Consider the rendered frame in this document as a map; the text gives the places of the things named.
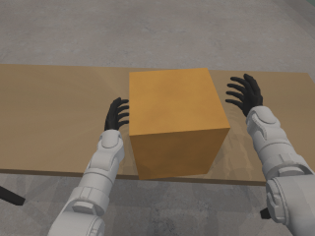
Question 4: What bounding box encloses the robot right hand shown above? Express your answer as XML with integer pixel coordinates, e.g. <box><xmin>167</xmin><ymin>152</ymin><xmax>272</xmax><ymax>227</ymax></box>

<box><xmin>225</xmin><ymin>74</ymin><xmax>263</xmax><ymax>117</ymax></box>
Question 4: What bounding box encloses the right robot upper arm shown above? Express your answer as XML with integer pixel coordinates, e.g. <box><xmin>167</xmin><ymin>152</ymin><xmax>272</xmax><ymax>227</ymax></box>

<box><xmin>266</xmin><ymin>174</ymin><xmax>315</xmax><ymax>236</ymax></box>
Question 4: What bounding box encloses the left robot forearm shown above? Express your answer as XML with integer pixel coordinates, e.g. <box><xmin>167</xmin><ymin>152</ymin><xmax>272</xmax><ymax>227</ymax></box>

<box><xmin>47</xmin><ymin>129</ymin><xmax>125</xmax><ymax>236</ymax></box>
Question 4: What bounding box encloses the table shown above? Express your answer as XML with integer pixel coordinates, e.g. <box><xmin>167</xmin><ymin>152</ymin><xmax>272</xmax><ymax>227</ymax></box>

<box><xmin>0</xmin><ymin>64</ymin><xmax>315</xmax><ymax>219</ymax></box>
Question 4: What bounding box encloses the carton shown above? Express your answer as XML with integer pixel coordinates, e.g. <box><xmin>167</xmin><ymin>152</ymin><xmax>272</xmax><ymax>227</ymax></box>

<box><xmin>129</xmin><ymin>68</ymin><xmax>230</xmax><ymax>180</ymax></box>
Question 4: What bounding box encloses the right robot forearm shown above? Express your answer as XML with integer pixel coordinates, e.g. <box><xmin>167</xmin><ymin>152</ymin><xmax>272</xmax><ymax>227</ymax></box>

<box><xmin>245</xmin><ymin>105</ymin><xmax>315</xmax><ymax>182</ymax></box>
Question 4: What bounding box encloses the left robot upper arm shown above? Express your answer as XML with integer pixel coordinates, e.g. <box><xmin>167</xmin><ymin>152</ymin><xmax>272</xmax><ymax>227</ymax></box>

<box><xmin>49</xmin><ymin>210</ymin><xmax>105</xmax><ymax>236</ymax></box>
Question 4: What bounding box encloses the robot left hand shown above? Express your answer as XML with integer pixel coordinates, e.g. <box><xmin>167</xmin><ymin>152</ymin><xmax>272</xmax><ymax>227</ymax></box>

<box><xmin>104</xmin><ymin>97</ymin><xmax>130</xmax><ymax>131</ymax></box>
